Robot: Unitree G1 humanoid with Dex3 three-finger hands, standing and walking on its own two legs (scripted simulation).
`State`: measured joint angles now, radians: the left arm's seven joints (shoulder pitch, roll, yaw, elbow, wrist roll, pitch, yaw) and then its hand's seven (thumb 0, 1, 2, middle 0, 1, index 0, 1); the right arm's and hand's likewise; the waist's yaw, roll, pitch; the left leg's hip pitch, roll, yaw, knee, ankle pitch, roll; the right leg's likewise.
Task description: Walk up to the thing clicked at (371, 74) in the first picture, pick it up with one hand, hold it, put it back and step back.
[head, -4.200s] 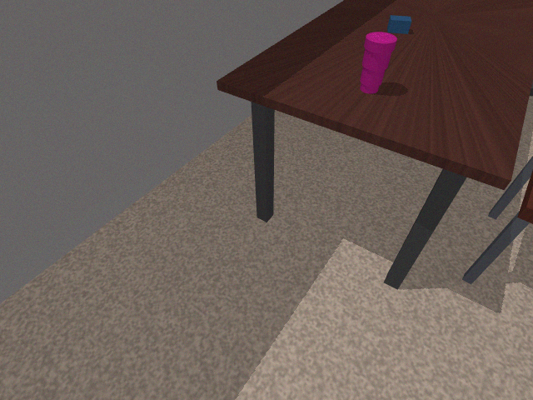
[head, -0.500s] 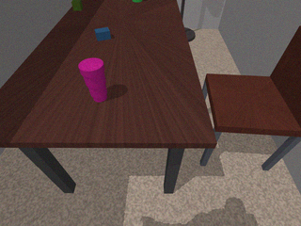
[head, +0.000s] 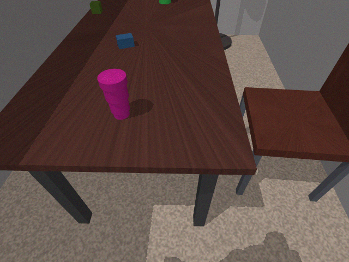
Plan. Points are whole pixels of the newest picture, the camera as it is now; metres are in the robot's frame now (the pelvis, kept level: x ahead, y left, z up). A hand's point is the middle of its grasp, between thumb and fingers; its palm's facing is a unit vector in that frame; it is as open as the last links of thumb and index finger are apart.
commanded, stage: stand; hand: left
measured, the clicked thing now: (117, 96) +0.60 +0.22 +0.04
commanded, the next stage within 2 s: none
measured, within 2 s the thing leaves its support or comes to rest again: neither
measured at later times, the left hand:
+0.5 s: hand out of the picture +0.06 +0.26 -0.16, palm faces -0.02 -0.94 -0.34, open 7.4 cm
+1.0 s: hand out of the picture +0.07 +0.25 -0.16, palm faces -0.03 -0.94 -0.34, open 7.4 cm
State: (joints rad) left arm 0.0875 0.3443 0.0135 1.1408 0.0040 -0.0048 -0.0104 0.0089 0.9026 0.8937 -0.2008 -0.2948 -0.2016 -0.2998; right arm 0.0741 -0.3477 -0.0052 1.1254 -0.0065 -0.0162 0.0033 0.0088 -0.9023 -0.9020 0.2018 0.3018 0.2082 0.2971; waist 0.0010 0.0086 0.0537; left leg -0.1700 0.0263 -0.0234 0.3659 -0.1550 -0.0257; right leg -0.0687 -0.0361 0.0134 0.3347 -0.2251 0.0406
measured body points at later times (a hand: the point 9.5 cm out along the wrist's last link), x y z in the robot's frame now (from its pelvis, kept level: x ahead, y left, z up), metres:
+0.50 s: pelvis -0.01 +0.00 +0.00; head +0.00 +0.00 +0.45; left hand +0.06 +0.30 -0.13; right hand +0.06 -0.30 -0.13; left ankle +0.03 +0.14 -0.75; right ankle -0.03 -0.15 -0.75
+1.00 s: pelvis +0.01 +0.00 +0.00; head +0.02 -0.01 +0.45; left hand +0.07 +0.30 -0.13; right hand +0.08 -0.31 -0.13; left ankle +0.03 +0.14 -0.75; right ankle -0.03 -0.15 -0.75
